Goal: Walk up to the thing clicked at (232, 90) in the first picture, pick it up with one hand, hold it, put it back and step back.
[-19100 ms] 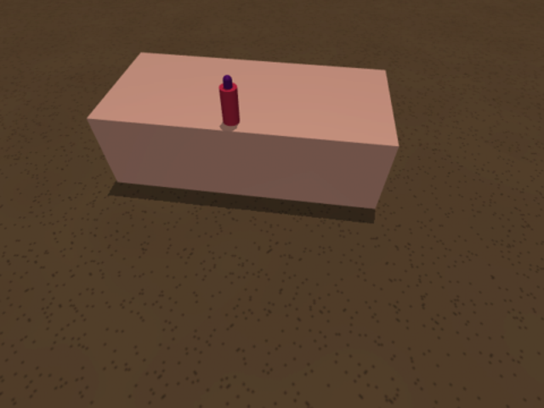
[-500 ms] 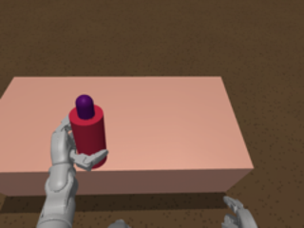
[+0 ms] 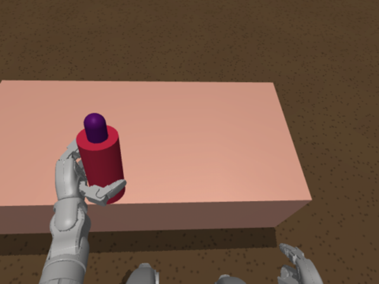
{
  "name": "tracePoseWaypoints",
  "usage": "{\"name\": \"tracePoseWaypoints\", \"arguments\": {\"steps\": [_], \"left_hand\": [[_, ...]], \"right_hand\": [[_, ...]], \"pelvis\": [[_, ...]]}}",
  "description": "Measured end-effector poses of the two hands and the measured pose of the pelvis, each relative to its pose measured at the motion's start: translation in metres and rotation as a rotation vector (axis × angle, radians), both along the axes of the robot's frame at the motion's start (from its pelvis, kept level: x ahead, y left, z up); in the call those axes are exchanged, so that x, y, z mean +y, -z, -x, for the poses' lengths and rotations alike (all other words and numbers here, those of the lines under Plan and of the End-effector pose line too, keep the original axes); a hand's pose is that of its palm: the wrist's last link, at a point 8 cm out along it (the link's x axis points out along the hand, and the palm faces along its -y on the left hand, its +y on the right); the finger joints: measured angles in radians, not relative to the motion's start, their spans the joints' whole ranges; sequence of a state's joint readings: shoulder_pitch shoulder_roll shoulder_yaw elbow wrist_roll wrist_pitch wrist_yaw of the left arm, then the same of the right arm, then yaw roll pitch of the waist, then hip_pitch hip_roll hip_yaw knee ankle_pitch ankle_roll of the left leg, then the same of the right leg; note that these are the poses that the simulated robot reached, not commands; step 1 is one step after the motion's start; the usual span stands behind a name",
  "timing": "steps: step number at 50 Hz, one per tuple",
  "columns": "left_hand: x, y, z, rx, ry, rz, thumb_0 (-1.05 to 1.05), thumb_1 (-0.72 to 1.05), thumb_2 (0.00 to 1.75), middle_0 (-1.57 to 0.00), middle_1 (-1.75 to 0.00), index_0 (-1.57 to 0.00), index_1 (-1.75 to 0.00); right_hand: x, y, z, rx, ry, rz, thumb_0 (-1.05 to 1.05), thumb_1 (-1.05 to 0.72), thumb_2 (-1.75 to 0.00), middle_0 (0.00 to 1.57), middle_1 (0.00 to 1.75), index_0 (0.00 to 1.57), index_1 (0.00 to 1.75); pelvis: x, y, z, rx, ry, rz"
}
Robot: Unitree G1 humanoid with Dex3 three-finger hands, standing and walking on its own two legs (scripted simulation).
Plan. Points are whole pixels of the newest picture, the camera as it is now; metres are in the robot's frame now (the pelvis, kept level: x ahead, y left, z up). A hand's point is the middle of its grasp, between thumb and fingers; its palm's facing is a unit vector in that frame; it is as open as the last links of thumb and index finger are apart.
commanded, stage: crouch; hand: left
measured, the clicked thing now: (102, 158) +0.35 +0.17 +0.06
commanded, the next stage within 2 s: lower in 0.98 s
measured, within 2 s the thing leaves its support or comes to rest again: neither
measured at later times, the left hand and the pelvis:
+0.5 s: hand (104, 167) +0.42 +0.22 -0.11, palm faces +0.23 -0.97 -0.02, open 11.0 cm; pelvis -0.02 +0.01 -0.10, yaw -3 degrees
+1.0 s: hand (106, 165) +0.45 +0.23 -0.16, palm faces +0.24 -0.97 -0.03, open 11.0 cm; pelvis -0.03 +0.01 -0.15, yaw -4 degrees
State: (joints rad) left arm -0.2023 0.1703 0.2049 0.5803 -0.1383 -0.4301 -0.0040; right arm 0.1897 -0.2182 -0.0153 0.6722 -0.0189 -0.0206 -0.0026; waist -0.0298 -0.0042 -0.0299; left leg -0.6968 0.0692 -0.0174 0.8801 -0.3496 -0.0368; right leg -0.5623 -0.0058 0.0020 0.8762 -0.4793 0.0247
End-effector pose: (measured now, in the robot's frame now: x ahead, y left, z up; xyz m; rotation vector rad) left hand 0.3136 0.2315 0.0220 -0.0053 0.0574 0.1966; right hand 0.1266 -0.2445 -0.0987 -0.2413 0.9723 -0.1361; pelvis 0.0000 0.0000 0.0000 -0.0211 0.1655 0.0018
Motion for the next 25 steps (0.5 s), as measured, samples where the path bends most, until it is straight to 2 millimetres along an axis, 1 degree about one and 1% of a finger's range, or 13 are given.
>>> {"name": "tracePoseWaypoints", "arguments": {"steps": [3, 6, 12, 15, 20, 25], "left_hand": [[0.006, 0.017, -0.007, 0.006, -0.006, -0.010, 0.03, -0.57, 1.11, -0.79, -1.18, -0.69, -1.07], [0.012, 0.035, -0.019, 0.004, -0.006, -0.019, 0.03, -0.56, 1.11, -0.79, -1.18, -0.69, -1.07], [0.024, 0.071, -0.048, -0.034, -0.009, -0.019, 0.03, -0.56, 1.11, -0.79, -1.18, -0.69, -1.07], [0.026, 0.086, -0.059, -0.044, -0.003, -0.018, 0.03, -0.56, 1.11, -0.78, -1.18, -0.69, -1.07], [0.031, 0.109, -0.067, -0.034, -0.012, -0.011, 0.03, -0.56, 1.11, -0.78, -1.18, -0.69, -1.07], [0.036, 0.126, -0.071, -0.017, -0.038, -0.021, 0.03, -0.56, 1.11, -0.78, -1.18, -0.69, -1.07]], "right_hand": [[-0.003, 0.010, 0.008, 0.037, -0.003, 0.012, 0.00, -0.90, -0.90, 0.20, 0.30, 0.20, 0.30], [-0.006, 0.023, 0.018, 0.080, -0.002, 0.027, 0.00, -0.90, -0.90, 0.20, 0.30, 0.20, 0.30], [-0.010, 0.057, 0.041, 0.166, 0.007, 0.051, 0.00, -0.90, -0.90, 0.20, 0.30, 0.20, 0.30], [-0.009, 0.074, 0.052, 0.208, 0.018, 0.051, 0.00, -0.90, -0.90, 0.20, 0.30, 0.20, 0.30], [-0.003, 0.098, 0.067, 0.267, 0.035, 0.034, 0.00, -0.90, -0.90, 0.20, 0.30, 0.20, 0.30], [0.005, 0.115, 0.074, 0.302, 0.041, 0.011, 0.00, -0.90, -0.90, 0.20, 0.30, 0.20, 0.30]], "pelvis": [[0.000, 0.008, 0.003, 0.037, 0.000, 0.002], [0.000, 0.020, 0.007, 0.085, 0.001, 0.007], [0.002, 0.052, 0.012, 0.188, 0.010, 0.022], [0.004, 0.068, 0.013, 0.228, 0.016, 0.030], [0.008, 0.086, 0.014, 0.275, 0.026, 0.039], [0.011, 0.098, 0.017, 0.303, 0.029, 0.044]]}}
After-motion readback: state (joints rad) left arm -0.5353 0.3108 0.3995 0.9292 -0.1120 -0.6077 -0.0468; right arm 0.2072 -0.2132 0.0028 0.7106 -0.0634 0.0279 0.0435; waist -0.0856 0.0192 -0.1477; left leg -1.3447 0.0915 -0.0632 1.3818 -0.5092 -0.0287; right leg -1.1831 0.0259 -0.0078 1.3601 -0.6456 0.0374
